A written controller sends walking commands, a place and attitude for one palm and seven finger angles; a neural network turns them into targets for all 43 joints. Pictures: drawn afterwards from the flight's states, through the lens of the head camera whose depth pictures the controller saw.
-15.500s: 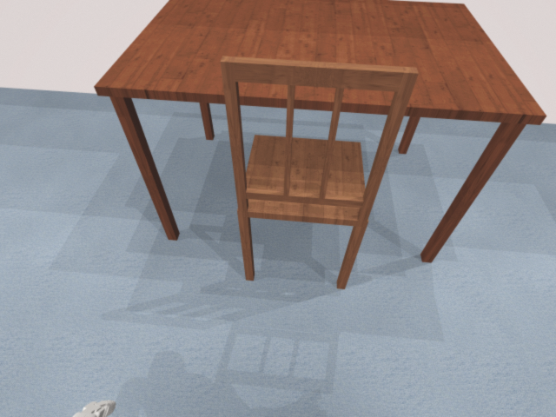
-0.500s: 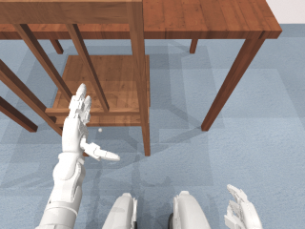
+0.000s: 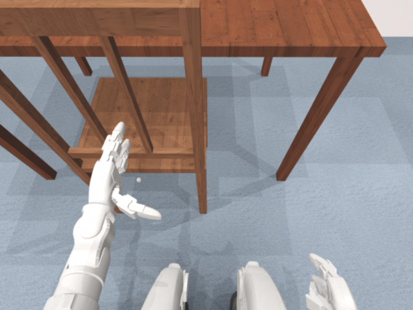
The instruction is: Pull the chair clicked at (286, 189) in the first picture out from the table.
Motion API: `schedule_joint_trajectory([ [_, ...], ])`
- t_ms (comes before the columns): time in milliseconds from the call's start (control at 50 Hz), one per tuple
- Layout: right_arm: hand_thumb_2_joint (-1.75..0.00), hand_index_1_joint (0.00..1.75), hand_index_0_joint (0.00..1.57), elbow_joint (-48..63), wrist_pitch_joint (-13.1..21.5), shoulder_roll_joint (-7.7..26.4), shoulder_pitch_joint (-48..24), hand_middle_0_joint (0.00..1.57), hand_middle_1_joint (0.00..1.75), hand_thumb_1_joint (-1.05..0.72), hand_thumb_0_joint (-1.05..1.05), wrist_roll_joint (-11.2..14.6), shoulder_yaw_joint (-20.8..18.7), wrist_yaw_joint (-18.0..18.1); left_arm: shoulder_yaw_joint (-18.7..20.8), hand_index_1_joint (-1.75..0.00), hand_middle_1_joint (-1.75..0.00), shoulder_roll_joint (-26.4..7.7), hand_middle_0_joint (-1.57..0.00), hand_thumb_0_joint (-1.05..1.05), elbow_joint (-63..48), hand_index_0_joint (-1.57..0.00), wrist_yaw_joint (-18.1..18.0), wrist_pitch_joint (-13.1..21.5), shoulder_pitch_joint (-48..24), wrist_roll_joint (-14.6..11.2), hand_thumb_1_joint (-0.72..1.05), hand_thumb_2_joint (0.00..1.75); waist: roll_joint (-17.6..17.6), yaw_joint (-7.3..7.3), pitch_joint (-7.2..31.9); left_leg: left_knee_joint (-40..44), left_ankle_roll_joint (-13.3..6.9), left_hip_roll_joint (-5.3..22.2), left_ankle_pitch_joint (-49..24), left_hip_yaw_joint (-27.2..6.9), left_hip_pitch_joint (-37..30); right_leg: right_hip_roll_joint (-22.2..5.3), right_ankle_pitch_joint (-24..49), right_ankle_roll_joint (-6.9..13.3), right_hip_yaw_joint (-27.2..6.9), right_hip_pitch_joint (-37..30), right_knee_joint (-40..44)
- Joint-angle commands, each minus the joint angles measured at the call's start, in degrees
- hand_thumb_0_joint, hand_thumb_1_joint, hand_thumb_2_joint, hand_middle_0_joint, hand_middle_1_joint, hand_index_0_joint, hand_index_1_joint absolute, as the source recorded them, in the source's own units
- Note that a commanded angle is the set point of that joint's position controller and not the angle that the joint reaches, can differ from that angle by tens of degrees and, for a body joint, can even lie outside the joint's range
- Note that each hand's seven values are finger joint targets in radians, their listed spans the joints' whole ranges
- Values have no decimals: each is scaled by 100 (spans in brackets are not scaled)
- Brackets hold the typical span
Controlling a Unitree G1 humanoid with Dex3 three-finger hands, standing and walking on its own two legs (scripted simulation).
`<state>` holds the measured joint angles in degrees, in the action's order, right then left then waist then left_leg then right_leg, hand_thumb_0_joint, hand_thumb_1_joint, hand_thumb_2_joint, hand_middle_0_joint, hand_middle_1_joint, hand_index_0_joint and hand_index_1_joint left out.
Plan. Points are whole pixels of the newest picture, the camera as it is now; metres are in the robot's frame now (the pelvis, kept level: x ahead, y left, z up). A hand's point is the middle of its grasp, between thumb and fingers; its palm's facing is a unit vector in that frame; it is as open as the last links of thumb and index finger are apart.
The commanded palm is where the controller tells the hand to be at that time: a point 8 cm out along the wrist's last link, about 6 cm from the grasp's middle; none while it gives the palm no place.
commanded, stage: aim the fingers beside a spindle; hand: left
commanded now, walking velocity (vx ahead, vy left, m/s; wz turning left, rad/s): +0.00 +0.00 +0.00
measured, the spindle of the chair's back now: (84, 107) +0.50 +0.28 +0.05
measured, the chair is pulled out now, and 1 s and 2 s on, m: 0.00 0.00 0.00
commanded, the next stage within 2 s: push the fingers through the gap in 0.52 s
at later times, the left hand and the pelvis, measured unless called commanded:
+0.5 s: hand (137, 181) +0.34 +0.14 +0.04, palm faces +0.02 -1.00 -0.03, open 16.9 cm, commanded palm +0.32 +0.20 +0.04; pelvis +0.00 +0.00 +0.00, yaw +0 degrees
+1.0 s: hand (142, 164) +0.39 +0.15 +0.01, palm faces -0.01 -1.00 -0.05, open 17.0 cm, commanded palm +0.36 +0.20 +0.02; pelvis +0.00 +0.00 -0.01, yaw +0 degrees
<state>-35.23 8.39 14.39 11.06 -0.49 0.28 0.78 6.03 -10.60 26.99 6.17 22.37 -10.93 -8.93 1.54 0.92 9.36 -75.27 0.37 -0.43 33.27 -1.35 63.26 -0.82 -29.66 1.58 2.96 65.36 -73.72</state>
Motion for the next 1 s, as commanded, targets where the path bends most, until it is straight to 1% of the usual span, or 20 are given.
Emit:
schedule_joint_trajectory([
  [0, -90, 30, 20, 760, 351, 734, 90, 20, 30, -90, 0, 23, -356, 177, 268, -8, -8, -577, -6, 0, -1778, -6, 93, 417, -1420, -140, -50, 30, -229, 95, 2456, 943, -93, -140, -1311, 8, -870, 87, 1230, -27, -336, -1937, 1090],
  [80, -90, 30, 20, 674, 458, 675, 69, 20, 30, -90, 0, -142, -353, 120, 711, -8, -8, -1146, -6, 0, -2963, -6, -450, 1170, -1545, 32, -50, 30, 351, -57, 3071, 933, -21, -104, -2164, -90, -1614, 163, 1800, 1, -231, -1845, 763],
  [100, -90, 30, 20, 653, 442, 629, 24, 20, 30, -90, 0, -163, -333, 81, 509, -8, -8, -896, -6, 0, -2745, -6, -511, 1187, -1250, 114, -50, 30, 399, -42, 2900, 971, -6, -100, -2127, -85, -1644, 163, 1714, 4, -208, -1737, 786],
  [200, -90, 30, 20, 600, 256, 697, 54, 20, 30, -90, 0, -44, -284, 29, -15, -8, -8, -186, -6, 0, -522, -6, -246, 423, -231, 251, -50, 30, -438, 203, 1393, 1093, -60, -113, -901, -3, -526, 157, 748, -18, -186, -1488, 1175],
  [240, -90, 30, 20, 668, 201, 758, 138, 20, 30, -90, 0, 35, -299, 64, -86, -8, -8, -118, -6, 0, -348, -6, -3, 79, -303, 121, -50, 30, -578, 206, 1338, 1103, -80, -138, -715, 33, -386, 127, 568, -21, -281, -1586, 1330],
  [260, -90, 30, 20, 723, 180, 786, 170, 20, 30, -90, 0, 67, -314, 88, 26, -8, -8, -187, -6, 0, -327, -6, 80, -31, -238, 40, -50, 30, -740, 158, 1402, 1114, -87, -140, -755, 38, -382, 117, 606, -20, -285, -1694, 1361],
  [300, -90, 30, 20, 806, 236, 765, 119, 20, 30, -90, 0, 64, -328, 136, 187, -8, -8, -392, -6, 0, -1067, -6, 159, 96, -843, -100, -50, 30, -492, 109, 1940, 1023, -99, -151, -1047, 49, -575, 82, 969, -24, -330, -1879, 1240],
  [360, -90, 30, 20, 827, 378, 656, 49, 20, 30, -90, 0, -50, -363, 147, 477, -8, -8, -800, -6, 0, -2777, -6, -71, 809, -1541, -167, -50, 30, 194, -27, 3007, 952, -56, -126, -1920, 7, -1375, 115, 1811, -13, -307, -2140, 919],
  [400, -90, 30, 20, 733, 445, 635, 66, 20, 30, -90, 0, -133, -345, 102, 466, -8, -8, -900, -6, 0, -3294, -6, -325, 1166, -1363, -79, -50, 30, 518, -45, 3184, 956, -3, -110, -2351, -74, -1845, 161, 1970, 9, -238, -1919, 797],
  [460, -90, 30, 20, 536, 438, 646, 17, 20, 30, -90, 0, -156, -332, 49, 259, -8, -8, -653, -6, 0, -2427, -6, -461, 1173, -976, 140, -50, 30, 81, 164, 2398, 953, -21, -63, -1870, -127, -1374, 171, 1530, -14, -162, -1595, 855],
  [500, -90, 30, 20, 523, 376, 669, 2, 20, 30, -90, 0, -103, -304, 36, -100, -8, -8, -254, -6, 0, -1350, -6, -351, 799, -593, 270, -50, 30, -155, 285, 1628, 1010, -50, -82, -1155, -90, -817, 161, 922, -21, -149, -1349, 1025],
  [560, -90, 30, 20, 615, 239, 775, 104, 20, 30, -90, 0, 38, -300, 62, -254, -8, -8, -3, -6, 0, -241, -6, -47, 91, -247, 177, -50, 30, -608, 280, 1043, 1133, -73, -120, -441, -24, -348, 128, 198, -23, -228, -1292, 1370],
  [580, -90, 30, 20, 672, 234, 791, 145, 20, 30, -90, 0, 63, -299, 86, -242, -8, -8, 41, -6, 0, -190, -6, 45, -43, -316, 113, -50, 30, -606, 236, 1105, 1154, -82, -140, -490, -19, -368, 124, 257, -3, -224, -1365, 1369],
  [620, -90, 30, 20, 774, 220, 797, 117, 20, 30, -90, 0, 72, -324, 142, 142, -8, -8, -409, -6, 0, -855, -6, 77, -34, -956, -1, -50, 30, -529, 160, 1744, 1064, -103, -146, -788, 24, -522, 82, 590, -24, -322, -1644, 1309],
  [680, -90, 30, 20, 764, 333, 689, 28, 20, 30, -90, 0, -54, -322, 200, 734, -8, -8, -1066, -6, 0, -2266, -6, -213, 651, -2101, -60, -50, 30, -5, 54, 2746, 883, -82, -131, -1499, 13, -972, 113, 1347, -32, -352, -1935, 944],
  [760, -90, 30, 20, 501, 478, 611, 29, 20, 30, -90, 0, -218, -317, 73, 561, -8, -8, -898, -6, 0, -2305, -6, -531, 1457, -2014, 120, -50, 30, 348, 86, 2961, 700, -31, -126, -1908, -52, -1222, 166, 1611, 0, -306, -1579, 635],
  [820, -90, 30, 20, 374, 390, 684, 89, 20, 30, -90, 0, -175, -330, 22, 204, -8, -8, -528, -6, 0, -950, -6, -396, 1131, -1550, 299, -50, 30, 1, 292, 2231, 694, -47, -101, -1390, -22, -706, 149, 1245, -17, -258, -1340, 774],
  [900, -90, 30, 20, 491, 189, 821, 288, 20, 30, -90, 0, 41, -309, 100, 179, -8, -8, -493, -6, 0, 333, -6, 55, 89, -1503, 152, -50, 30, -477, 356, 1639, 947, -88, -146, -692, 55, -221, 105, 580, -31, -399, -1528, 1271],
  [940, -90, 30, 20, 569, 158, 829, 333, 20, 30, -90, 0, 79, -324, 190, 513, -8, -8, -824, -6, 0, -116, -6, 115, -84, -2157, -6, -50, 30, -488, 282, 2133, 984, -101, -150, -919, 42, -398, 81, 818, -42, -445, -1843, 1286],
  [980, -90, 30, 20, 591, 238, 779, 297, 20, 30, -90, 0, 43, -319, 237, 727, -8, -8, -981, -6, 0, -887, -6, 29, 147, -2872, -159, -50, 30, -225, 274, 2697, 913, -107, -142, -1352, 39, -722, 98, 1330, -49, -410, -1999, 1119],
])
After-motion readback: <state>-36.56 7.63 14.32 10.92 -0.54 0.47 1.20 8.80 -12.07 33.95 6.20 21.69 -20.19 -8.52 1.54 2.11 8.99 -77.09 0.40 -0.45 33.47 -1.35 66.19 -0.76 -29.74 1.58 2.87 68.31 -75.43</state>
